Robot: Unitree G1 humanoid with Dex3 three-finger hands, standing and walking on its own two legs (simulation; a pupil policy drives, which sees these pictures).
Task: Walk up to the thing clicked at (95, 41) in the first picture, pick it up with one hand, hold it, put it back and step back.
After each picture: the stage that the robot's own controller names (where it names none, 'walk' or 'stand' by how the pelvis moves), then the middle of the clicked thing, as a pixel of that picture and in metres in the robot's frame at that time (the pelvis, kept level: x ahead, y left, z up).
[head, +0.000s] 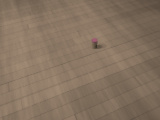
stand; (94, 43) +1.35 -0.08 -0.72
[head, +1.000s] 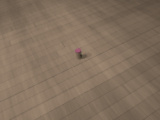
walk; (78, 53) +1.22 +0.22 -0.70
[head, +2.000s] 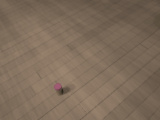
walk; (59, 89) +0.72 +0.32 -0.71
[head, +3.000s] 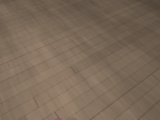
walk; out of the picture +0.44 +0.21 -0.70
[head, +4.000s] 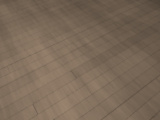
stand; out of the picture +0.36 +0.23 -0.72
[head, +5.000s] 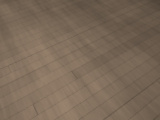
stand; out of the picture +0.35 +0.23 -0.72
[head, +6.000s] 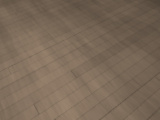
stand; out of the picture +0.37 +0.23 -0.73
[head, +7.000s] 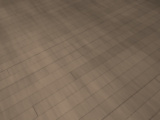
stand; out of the picture +0.36 +0.24 -0.73
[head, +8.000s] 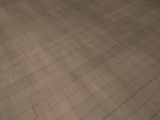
go down; out of the picture +0.35 +0.24 -0.73
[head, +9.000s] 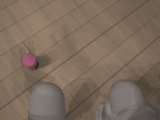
go down; (30, 62) +0.44 +0.24 -0.36
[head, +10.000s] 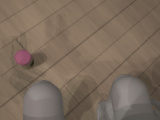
go down; (25, 60) +0.43 +0.25 -0.31
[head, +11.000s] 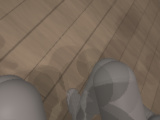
close in; out of the picture +0.43 +0.29 -0.23
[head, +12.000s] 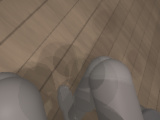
close; out of the picture +0.42 +0.29 -0.23
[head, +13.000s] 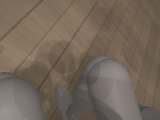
lift; out of the picture +0.40 +0.26 -0.24
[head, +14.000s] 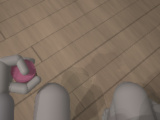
lift; (26, 76) +0.33 +0.22 -0.07
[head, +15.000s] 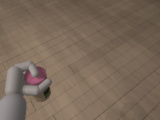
hold; (38, 85) +0.33 +0.18 +0.04
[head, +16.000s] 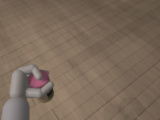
hold; (42, 87) +0.33 +0.17 +0.00
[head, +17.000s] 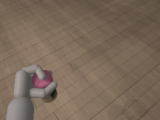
crouch; (45, 87) +0.34 +0.16 +0.01
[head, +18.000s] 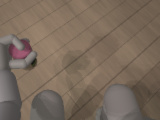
crouch; (24, 56) +0.43 +0.20 -0.11
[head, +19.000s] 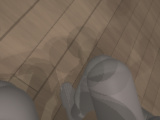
lower; out of the picture +0.43 +0.28 -0.23
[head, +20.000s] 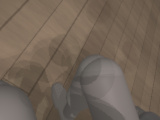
lower; out of the picture +0.44 +0.29 -0.24
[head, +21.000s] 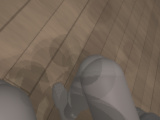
lower; out of the picture +0.44 +0.28 -0.24
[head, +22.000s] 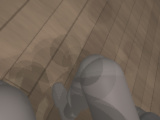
lower; out of the picture +0.44 +0.28 -0.23
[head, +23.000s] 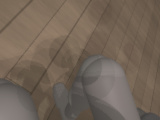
loosen; out of the picture +0.44 +0.27 -0.23
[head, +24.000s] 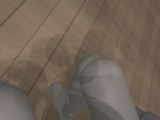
withdraw; out of the picture +0.43 +0.27 -0.23
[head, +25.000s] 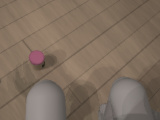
walk; (37, 61) +0.45 +0.21 -0.31
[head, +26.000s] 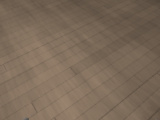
stand; out of the picture +0.37 +0.17 -0.65
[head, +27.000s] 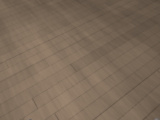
stand; out of the picture +0.38 +0.19 -0.67
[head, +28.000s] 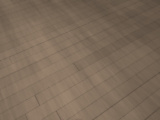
stand; out of the picture +0.38 +0.18 -0.69
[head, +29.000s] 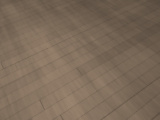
walk; out of the picture +0.39 +0.18 -0.72
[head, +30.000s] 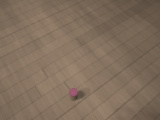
walk; (73, 94) +0.52 +0.09 -0.70
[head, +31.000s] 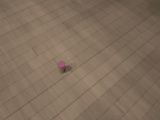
walk; (61, 67) +0.79 +0.17 -0.71
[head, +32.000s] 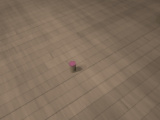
stand; (72, 66) +1.01 +0.18 -0.70
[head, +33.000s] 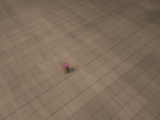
stand; (65, 68) +1.00 +0.22 -0.73
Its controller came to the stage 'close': yes
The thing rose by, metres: 0.71
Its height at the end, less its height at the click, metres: +0.00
